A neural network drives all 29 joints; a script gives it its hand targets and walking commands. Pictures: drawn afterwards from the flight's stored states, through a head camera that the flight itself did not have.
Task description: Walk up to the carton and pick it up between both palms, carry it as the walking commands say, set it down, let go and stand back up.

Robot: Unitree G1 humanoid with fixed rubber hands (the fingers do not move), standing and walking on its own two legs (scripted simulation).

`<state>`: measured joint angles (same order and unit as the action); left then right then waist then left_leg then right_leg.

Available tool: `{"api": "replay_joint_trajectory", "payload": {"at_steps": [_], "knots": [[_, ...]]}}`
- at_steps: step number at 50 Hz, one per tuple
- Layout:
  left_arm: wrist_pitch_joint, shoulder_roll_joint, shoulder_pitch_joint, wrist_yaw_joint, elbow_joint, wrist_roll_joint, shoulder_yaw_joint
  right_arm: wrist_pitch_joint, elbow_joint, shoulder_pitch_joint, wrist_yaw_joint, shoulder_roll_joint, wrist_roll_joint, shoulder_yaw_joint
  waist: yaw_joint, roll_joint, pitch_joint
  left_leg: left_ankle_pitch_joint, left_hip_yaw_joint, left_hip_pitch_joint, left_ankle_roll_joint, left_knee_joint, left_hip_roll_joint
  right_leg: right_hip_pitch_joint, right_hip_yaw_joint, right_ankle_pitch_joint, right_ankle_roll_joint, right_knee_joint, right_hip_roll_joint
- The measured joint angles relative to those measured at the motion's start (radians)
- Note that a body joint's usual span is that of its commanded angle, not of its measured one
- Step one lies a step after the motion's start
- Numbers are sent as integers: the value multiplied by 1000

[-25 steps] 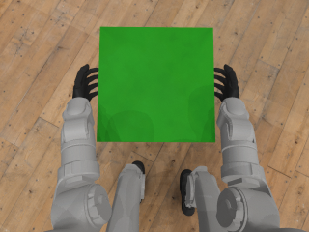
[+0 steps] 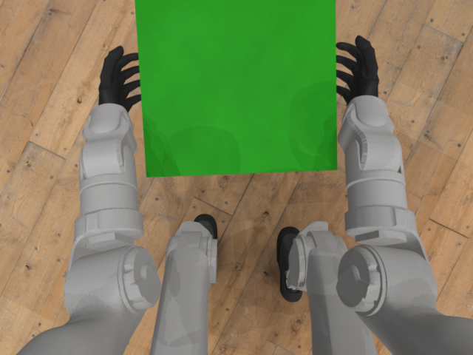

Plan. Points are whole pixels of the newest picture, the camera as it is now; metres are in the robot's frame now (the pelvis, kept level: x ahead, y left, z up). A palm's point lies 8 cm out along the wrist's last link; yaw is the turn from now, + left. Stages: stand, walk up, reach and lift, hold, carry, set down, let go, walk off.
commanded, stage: set down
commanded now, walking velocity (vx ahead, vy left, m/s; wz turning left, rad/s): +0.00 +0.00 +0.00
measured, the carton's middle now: (238, 90) +0.52 +0.02 -0.21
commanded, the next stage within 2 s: none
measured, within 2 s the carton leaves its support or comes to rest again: rests again in 1.20 s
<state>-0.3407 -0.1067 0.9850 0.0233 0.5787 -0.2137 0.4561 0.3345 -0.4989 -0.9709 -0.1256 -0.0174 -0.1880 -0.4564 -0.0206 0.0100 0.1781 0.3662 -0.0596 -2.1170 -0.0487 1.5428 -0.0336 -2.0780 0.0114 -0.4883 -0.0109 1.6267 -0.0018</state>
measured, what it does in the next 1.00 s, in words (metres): lowers itself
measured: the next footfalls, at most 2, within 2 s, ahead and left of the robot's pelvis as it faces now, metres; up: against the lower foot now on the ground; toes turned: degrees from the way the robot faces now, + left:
none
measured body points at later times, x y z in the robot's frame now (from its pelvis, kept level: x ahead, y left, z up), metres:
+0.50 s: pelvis -0.01 +0.01 -0.06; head +0.35 +0.01 +0.21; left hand +0.51 +0.21 -0.22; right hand +0.51 -0.16 -0.22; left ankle +0.12 +0.14 -0.49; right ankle +0.08 -0.11 -0.49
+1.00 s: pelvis -0.03 +0.01 -0.10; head +0.36 +0.01 +0.09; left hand +0.53 +0.21 -0.31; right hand +0.54 -0.16 -0.30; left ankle +0.12 +0.14 -0.49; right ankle +0.08 -0.11 -0.49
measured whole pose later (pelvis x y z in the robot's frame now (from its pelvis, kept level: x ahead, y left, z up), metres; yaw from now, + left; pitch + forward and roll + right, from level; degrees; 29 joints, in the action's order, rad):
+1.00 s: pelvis -0.03 +0.01 -0.10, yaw -2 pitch +36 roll -1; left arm -0.31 -0.39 1.49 -0.07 0.85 0.01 0.26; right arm 0.28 -0.80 -1.52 -0.14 0.25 -0.04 -0.35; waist -0.02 0.03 -0.52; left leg 0.43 -0.06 -2.17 -0.05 1.97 -0.03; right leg -2.11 0.01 -0.55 -0.01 2.04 0.02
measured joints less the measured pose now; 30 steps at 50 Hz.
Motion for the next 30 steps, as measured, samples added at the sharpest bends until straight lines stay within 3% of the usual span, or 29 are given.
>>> {"api": "replay_joint_trajectory", "payload": {"at_steps": [19,30], "knots": [[5,-82,145,-14,96,36,-30,-13,-68,-119,-10,56,40,12,-3,3,-98,33,0,-138,-3,171,0,-129,-1,-31,0,159,7],[15,-148,265,-63,90,114,-99,-34,-78,-256,-13,131,101,41,-4,12,-328,34,0,-142,-1,267,0,-131,-2,-33,0,254,12]]}}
